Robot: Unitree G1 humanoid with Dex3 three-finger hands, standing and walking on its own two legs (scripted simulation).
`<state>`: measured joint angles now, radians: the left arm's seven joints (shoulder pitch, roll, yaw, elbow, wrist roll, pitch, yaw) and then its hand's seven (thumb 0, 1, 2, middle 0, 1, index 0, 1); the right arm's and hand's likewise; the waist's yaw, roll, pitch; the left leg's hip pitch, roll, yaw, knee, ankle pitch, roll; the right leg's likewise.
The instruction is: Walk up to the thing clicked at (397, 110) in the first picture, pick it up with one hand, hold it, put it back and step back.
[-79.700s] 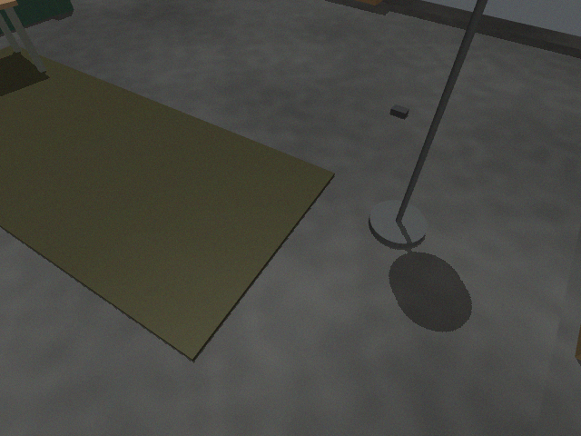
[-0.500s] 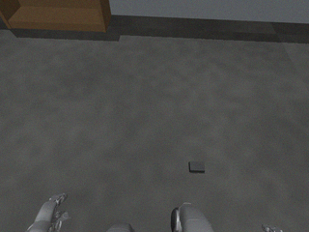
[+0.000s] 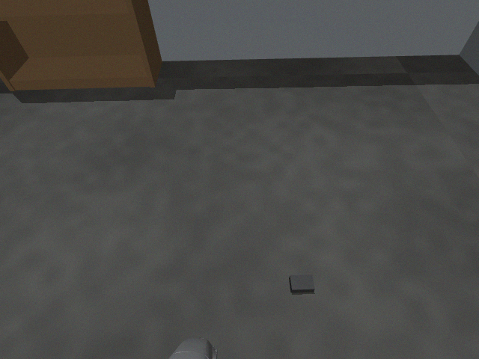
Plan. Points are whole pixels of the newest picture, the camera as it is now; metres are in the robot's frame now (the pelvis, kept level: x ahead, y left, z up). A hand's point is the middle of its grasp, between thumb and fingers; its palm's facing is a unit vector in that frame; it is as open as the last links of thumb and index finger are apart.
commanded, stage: walk up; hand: right
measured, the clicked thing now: (301, 283) +0.50 -0.22 -0.75
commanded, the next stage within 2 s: none
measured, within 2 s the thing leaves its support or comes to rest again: neither
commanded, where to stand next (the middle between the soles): +0.12 +0.02 m, yaw +1 degrees
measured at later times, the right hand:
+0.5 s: hand out of the picture +0.11 -0.24 -0.16, palm faces -0.01 +0.90 -0.43, open 7.3 cm
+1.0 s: hand out of the picture -0.02 -0.26 -0.16, palm faces -0.09 +0.92 -0.39, open 7.4 cm
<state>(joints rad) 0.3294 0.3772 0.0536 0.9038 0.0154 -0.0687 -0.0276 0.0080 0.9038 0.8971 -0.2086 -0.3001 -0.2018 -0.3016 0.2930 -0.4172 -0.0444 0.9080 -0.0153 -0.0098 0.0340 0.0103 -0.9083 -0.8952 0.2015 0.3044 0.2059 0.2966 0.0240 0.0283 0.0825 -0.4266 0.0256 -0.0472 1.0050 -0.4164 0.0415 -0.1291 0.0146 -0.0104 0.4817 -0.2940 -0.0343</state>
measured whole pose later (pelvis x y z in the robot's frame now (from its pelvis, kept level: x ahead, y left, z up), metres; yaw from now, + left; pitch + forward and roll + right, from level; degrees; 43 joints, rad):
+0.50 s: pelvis -0.03 +0.02 -0.03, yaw -2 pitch -2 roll -1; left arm 0.17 0.42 0.05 0.88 0.00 0.07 0.00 0.00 0.91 0.90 -0.21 -0.30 -0.20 -0.30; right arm 0.05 -0.34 -0.03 0.82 -0.05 0.02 -0.02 0.01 -0.90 -0.89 0.21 0.31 0.21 0.30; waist -0.01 -0.06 0.19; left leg -0.53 0.08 0.06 0.64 -0.08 0.02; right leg -0.37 0.03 0.06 1.03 -0.56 0.02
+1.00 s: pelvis -0.06 +0.02 -0.01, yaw +2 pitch -3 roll +3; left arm 0.24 0.43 0.06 0.90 0.03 0.01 -0.02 0.01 0.90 0.90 -0.21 -0.30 -0.20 -0.30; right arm 0.27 -0.39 -0.04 1.01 -0.04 -0.04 0.01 0.01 -0.91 -0.90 0.20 0.30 0.21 0.30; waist 0.02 -0.06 0.10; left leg -0.20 -0.05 0.02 0.56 -0.31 0.01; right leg -0.27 -0.09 -0.03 0.74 -0.39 -0.03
